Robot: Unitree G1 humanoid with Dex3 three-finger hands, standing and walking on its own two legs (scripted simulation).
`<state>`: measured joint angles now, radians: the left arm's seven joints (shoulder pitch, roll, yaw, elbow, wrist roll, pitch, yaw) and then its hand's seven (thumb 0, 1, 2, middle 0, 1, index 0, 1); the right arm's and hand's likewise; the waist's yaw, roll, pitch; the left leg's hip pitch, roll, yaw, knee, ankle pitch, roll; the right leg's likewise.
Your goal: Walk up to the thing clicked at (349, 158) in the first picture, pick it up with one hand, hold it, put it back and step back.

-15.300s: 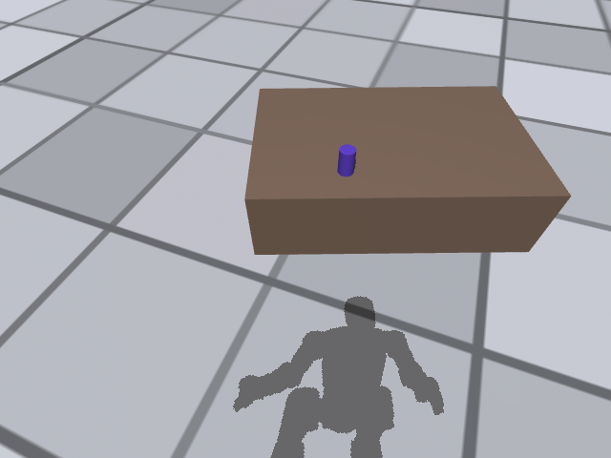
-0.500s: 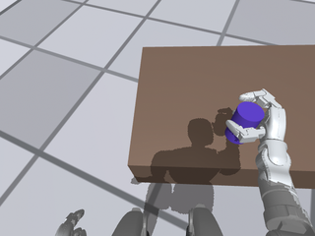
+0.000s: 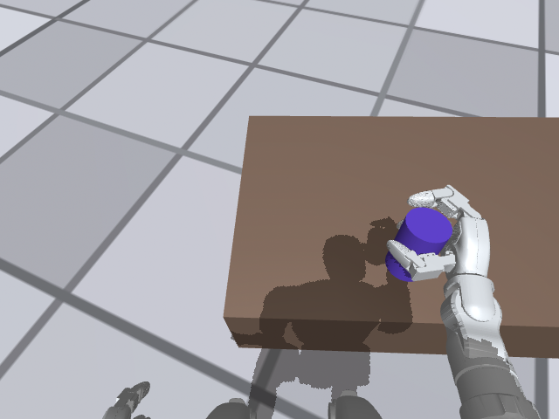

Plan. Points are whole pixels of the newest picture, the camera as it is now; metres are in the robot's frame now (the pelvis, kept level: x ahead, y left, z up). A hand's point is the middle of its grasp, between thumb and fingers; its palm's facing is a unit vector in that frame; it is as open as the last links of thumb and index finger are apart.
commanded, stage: lift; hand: right
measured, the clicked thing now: (415, 246) +0.36 -0.17 +0.02
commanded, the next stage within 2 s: hold in 0.26 s
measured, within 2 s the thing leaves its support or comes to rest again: neither
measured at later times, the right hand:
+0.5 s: hand (425, 238) +0.35 -0.17 +0.07, palm faces +0.16 +0.99 -0.01, open 9.3 cm
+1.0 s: hand (429, 236) +0.34 -0.17 +0.08, palm faces +0.16 +0.99 -0.01, open 9.3 cm
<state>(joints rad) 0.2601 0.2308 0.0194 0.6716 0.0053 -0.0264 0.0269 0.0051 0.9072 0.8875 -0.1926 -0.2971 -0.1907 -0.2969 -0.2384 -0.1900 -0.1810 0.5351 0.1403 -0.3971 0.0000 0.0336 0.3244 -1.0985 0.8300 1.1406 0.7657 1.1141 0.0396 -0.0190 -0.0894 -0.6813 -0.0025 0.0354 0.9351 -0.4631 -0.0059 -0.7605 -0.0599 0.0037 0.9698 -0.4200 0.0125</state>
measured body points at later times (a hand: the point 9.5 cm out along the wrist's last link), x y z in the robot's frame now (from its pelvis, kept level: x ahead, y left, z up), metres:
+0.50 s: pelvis +0.00 +0.00 +0.01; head +0.05 +0.00 +0.46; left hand +0.13 +0.25 -0.10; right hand +0.33 -0.22 +0.07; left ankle +0.00 +0.13 -0.68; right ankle +0.03 -0.12 -0.68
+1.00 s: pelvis +0.01 +0.00 +0.02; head +0.05 +0.00 +0.47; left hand +0.14 +0.24 -0.09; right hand +0.33 -0.22 +0.08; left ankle +0.00 +0.13 -0.68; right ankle +0.03 -0.12 -0.68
